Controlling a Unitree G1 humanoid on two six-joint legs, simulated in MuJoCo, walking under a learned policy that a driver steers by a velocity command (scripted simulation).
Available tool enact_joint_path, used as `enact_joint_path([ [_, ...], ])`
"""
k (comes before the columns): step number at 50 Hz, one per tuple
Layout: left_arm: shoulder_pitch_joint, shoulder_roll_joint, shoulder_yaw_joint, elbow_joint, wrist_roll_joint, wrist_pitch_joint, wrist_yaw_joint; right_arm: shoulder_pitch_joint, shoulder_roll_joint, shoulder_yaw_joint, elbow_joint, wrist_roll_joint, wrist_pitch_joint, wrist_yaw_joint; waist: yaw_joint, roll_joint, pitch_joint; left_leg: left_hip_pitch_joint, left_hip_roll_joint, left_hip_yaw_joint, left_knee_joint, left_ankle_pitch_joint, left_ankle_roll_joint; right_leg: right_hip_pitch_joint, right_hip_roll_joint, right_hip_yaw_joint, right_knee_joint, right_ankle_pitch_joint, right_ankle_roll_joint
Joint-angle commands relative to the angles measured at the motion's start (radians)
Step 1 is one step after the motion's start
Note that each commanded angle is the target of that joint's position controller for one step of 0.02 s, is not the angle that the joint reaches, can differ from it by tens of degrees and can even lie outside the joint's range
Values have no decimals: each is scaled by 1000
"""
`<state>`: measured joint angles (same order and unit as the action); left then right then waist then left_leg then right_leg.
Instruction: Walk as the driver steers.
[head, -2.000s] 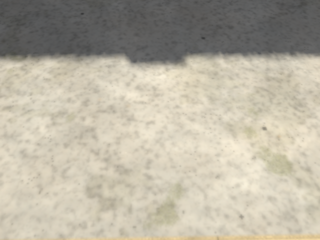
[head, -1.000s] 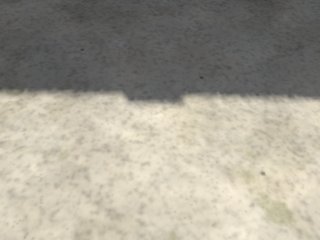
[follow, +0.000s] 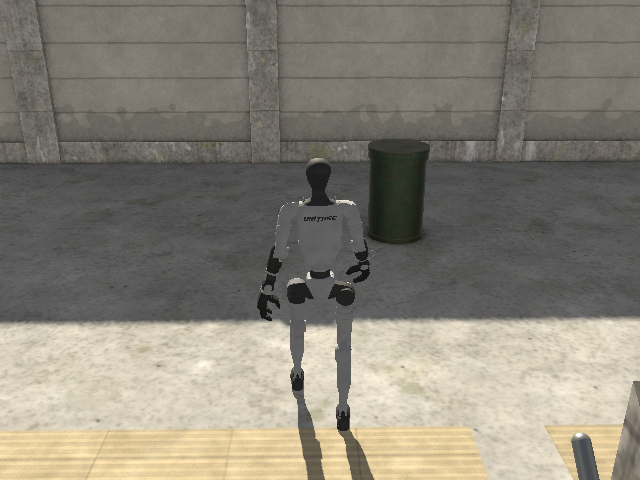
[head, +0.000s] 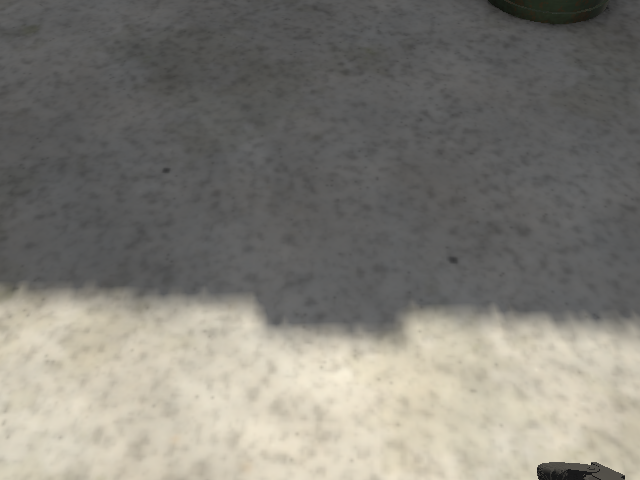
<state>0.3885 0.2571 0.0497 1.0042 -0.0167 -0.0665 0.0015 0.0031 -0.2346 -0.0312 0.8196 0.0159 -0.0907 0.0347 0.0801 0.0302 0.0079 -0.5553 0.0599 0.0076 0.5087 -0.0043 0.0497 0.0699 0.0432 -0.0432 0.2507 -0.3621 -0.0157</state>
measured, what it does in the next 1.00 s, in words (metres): walks ahead: left foot, then right foot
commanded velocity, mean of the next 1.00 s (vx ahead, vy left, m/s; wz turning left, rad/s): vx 0.50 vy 0.00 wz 0.00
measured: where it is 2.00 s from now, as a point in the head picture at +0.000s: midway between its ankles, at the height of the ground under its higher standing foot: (365, 333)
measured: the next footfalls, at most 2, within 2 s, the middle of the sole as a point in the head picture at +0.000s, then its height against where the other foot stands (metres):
left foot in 0.02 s outside the picture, level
right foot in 0.58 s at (415, 472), level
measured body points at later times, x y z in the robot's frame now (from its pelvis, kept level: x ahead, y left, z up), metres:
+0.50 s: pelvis +0.28 +0.01 +0.01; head +0.31 +0.01 +0.46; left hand +0.49 +0.24 -0.09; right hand +0.25 -0.26 -0.13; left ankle +0.16 +0.12 -0.73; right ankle +0.46 -0.13 -0.70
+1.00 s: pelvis +0.55 -0.03 +0.01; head +0.57 -0.04 +0.46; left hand +0.54 +0.24 -0.12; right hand +0.75 -0.27 -0.09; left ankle +0.75 +0.13 -0.68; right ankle +0.46 -0.12 -0.73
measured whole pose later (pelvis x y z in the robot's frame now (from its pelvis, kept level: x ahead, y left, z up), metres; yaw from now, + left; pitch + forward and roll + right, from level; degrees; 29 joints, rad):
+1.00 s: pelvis +0.55 -0.03 +0.01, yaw +0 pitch +2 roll -2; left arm 0.36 0.24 0.05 0.98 -0.01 -0.08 0.00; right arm 0.04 -0.25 -0.05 0.86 0.01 -0.07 0.01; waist 0.08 0.04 0.00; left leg -0.65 0.11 -0.02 0.60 0.08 0.01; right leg 0.02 0.07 -0.05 0.19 -0.24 -0.05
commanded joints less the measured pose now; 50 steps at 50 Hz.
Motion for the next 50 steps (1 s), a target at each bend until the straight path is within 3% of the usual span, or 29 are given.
enact_joint_path([
  [1,-25,155,28,-43,4,10,7,194,-183,-66,2,0,-20,-1,-168,-102,-110,325,-52,39,-30,-55,67,-52,-231,70,294,812,-115],
  [2,-16,118,10,-72,23,8,8,394,-264,-88,44,-13,-18,-11,-229,4,-273,655,132,-170,7,-29,137,-267,-166,21,616,566,-79],
  [3,111,-17,-27,-69,19,-16,-6,446,-314,-98,70,-10,-10,-6,-158,276,-395,982,339,-647,-112,-250,293,-677,26,36,950,-119,-13],
  [4,44,94,-3,-61,-6,-40,-9,432,-210,-69,58,-6,-10,-7,-198,176,-367,963,319,-709,-190,-344,259,-790,-14,175,1066,-205,-32],
  [5,-56,148,12,-96,-30,-55,-11,344,-174,-57,42,-6,-13,-12,-185,133,-223,835,288,-556,-208,-293,214,-851,-66,157,1078,-117,-48],
  [6,-109,144,12,-109,-27,-59,-4,261,-156,-49,24,-11,-14,-13,-152,46,-144,684,254,-440,-234,-176,195,-817,-121,124,1040,-22,-48],
  [7,-133,134,18,-113,-10,-55,1,214,-131,-43,18,-19,-17,-10,-125,14,-86,562,223,-363,-266,-91,190,-779,-152,118,981,37,-41],
  [9,-97,94,18,-107,-3,-31,1,195,-98,-33,27,-28,-22,-4,-74,43,-64,451,177,-274,-324,-37,181,-683,-184,123,912,91,-35],
  [11,-104,70,16,-113,1,-12,3,215,-121,-38,43,-20,-27,-7,-60,35,-33,405,170,-215,-362,19,193,-693,-195,109,847,118,-17],
  [14,-209,70,16,-153,14,-7,5,262,-153,-46,67,-19,-21,-24,-79,14,7,412,162,-156,-393,65,193,-772,-199,99,686,257,13],
  [18,-347,48,6,-191,10,-15,-7,316,-165,-46,92,-10,-13,-37,-119,25,35,413,116,-66,-404,50,152,-717,-159,57,433,450,16],
  [23,-471,60,0,-240,-1,-24,-31,393,-179,-53,141,2,6,-41,-151,30,73,561,178,-73,-352,34,140,-735,-134,58,299,418,-11],
  [26,-431,96,11,-243,-2,-33,-45,373,-198,-62,145,4,22,-47,-106,50,42,632,208,-79,-263,188,115,-647,-107,41,262,307,-52],
  [27,-353,119,25,-222,0,-35,-44,349,-204,-63,140,4,27,-48,-58,60,-5,626,189,-57,-173,347,99,-527,-74,10,246,289,-70],
  [28,-189,161,50,-169,3,-34,-38,342,-181,-55,135,-1,33,-49,13,44,-100,573,135,-19,11,438,73,-309,-48,-9,243,299,-98],
  [29,-1,236,72,-128,13,-32,-28,359,-147,-37,111,-19,34,-50,68,-65,-250,369,71,29,323,199,37,5,-213,180,272,318,-159],
  [30,56,308,86,-106,13,-26,-31,487,-8,2,106,-20,9,-37,-2,-340,-371,-40,-126,12,673,-467,-30,333,-431,670,146,122,-330],
  [31,45,208,59,-114,3,-26,-31,430,-110,-19,118,4,-16,-32,36,-252,-362,-161,-92,-129,806,-575,-17,325,-422,769,55,-10,-316],
  [32,-44,167,45,-131,3,-31,-26,329,-168,-35,86,29,-32,-28,25,-201,-213,-232,-38,-117,826,-494,3,198,-391,620,41,20,-267],
  [33,-123,142,37,-150,10,-33,-25,272,-167,-35,74,27,-36,-35,-4,-115,-138,-200,19,-88,785,-394,7,51,-355,499,20,115,-240],
  [34,-174,112,29,-157,19,-36,-28,244,-160,-41,70,10,-32,-42,-33,-80,-77,-155,52,-80,720,-331,3,-80,-321,414,-8,212,-226],
  [35,-195,87,20,-156,30,-40,-30,262,-147,-45,72,3,-20,-43,-67,-98,-65,-89,78,-89,679,-290,3,-155,-294,356,-36,266,-214],
  [37,-183,89,21,-142,25,-46,-33,288,-104,-41,77,0,3,-44,-93,-105,-50,-44,89,-81,616,-263,-6,-219,-275,293,-85,314,-222],
  [40,-138,132,32,-118,21,-47,-18,207,-99,-41,45,-11,17,-48,-86,-76,-2,-122,99,-70,479,-152,-36,-229,-273,228,-129,384,-231],
  [45,-66,141,29,-86,10,-35,0,44,-73,-32,-2,-10,9,-35,-39,-82,32,-107,62,-29,186,98,-48,-206,-219,115,-143,408,-182],
  [50,26,150,33,-35,3,-16,3,-99,-73,-21,-53,2,-1,-10,7,-81,75,-131,29,-11,41,81,-31,-59,-267,112,-99,412,-179],
])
